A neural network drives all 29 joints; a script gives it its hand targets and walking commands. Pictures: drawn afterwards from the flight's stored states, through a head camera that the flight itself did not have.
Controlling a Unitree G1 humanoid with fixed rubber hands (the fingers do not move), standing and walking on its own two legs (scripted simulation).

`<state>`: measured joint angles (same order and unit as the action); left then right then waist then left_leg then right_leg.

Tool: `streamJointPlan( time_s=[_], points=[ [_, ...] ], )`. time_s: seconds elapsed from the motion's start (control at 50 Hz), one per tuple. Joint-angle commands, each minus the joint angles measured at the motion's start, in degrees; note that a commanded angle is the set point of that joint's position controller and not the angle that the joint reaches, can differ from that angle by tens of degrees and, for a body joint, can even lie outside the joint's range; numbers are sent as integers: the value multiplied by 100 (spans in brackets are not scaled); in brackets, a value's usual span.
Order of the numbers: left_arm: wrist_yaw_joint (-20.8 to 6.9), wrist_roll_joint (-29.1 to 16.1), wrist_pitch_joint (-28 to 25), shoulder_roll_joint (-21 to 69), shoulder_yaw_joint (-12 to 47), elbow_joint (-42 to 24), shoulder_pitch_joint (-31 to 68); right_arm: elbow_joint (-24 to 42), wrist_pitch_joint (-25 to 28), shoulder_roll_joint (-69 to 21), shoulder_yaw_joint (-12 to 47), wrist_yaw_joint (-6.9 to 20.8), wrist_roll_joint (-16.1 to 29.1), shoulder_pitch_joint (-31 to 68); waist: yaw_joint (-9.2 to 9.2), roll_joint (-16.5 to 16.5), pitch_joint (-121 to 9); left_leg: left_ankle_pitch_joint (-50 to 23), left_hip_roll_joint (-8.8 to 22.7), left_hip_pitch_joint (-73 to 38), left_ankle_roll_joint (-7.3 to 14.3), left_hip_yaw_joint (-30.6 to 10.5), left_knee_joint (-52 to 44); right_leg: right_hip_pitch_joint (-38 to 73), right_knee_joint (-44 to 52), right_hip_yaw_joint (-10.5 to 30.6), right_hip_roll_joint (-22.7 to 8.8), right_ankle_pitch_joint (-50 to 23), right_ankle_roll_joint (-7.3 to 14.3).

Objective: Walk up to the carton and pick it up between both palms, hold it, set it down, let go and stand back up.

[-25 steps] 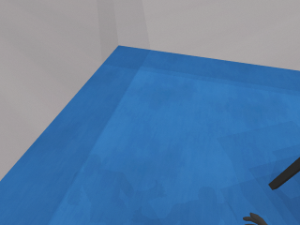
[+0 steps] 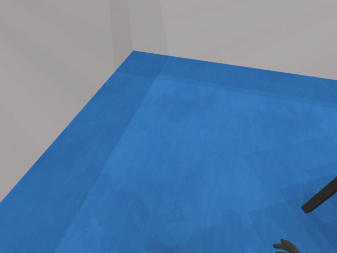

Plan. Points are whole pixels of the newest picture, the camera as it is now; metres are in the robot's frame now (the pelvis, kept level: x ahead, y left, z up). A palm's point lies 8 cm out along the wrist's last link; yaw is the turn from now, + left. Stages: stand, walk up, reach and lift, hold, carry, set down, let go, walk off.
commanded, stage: stand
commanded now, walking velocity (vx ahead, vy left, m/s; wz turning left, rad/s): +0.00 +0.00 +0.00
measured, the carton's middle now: out of the picture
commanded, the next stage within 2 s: none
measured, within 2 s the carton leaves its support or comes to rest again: neither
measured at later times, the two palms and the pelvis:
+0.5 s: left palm out of the picture +0.10 +0.28 -0.11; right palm out of the picture +0.13 -0.28 -0.08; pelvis +0.00 +0.00 +0.00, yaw +0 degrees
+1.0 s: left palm out of the picture +0.09 +0.28 -0.11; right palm out of the picture +0.13 -0.28 -0.08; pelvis +0.00 +0.00 +0.00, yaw +0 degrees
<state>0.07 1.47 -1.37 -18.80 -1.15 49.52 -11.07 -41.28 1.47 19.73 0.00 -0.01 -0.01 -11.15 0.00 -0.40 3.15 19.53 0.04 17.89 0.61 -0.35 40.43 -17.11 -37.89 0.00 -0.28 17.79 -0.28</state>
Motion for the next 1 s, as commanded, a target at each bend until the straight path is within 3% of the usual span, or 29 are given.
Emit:
streamJointPlan(
  time_s=[0.0,0.12,0.26,0.36,0.4,0.66,0.98],
  points=[
    [-32,-110,-125,-1310,-318,-102,482,-128,202,1284,-299,-48,-93,543,-42,343,-353,-621,740,-54,391,-905,-1588,384,887,579,-431,-718,374],
    [-28,-116,-116,-1310,-311,-115,507,-167,181,1275,-318,-44,-90,506,-27,181,-353,-516,676,-159,360,-804,-1524,291,1025,663,-509,-567,384],
    [-50,-111,-106,-1268,-304,-89,525,-184,200,1290,-302,-37,-89,571,-41,333,-392,-500,725,-162,327,-848,-1674,338,991,577,-450,-513,368],
    [-37,-115,-113,-1254,-301,-35,467,-205,210,1291,-303,-46,-102,560,-21,314,-492,-782,713,-278,331,-811,-1564,396,1000,598,-471,-744,359],
    [-43,-114,-117,-1254,-286,-53,486,-226,203,1301,-315,-48,-85,541,-52,164,-468,-728,702,-260,316,-836,-1578,394,996,578,-491,-711,381],
    [-40,-113,-107,-1288,-298,9,473,-268,200,1296,-302,-24,-99,561,-17,310,-513,-609,704,-249,319,-824,-1694,434,1049,585,-479,-672,351],
    [-50,-120,-140,-1270,-295,28,482,-341,198,1234,-273,-33,-110,552,-25,192,-441,-692,725,-295,318,-819,-1765,395,1172,628,-513,-632,338]
  ],
)
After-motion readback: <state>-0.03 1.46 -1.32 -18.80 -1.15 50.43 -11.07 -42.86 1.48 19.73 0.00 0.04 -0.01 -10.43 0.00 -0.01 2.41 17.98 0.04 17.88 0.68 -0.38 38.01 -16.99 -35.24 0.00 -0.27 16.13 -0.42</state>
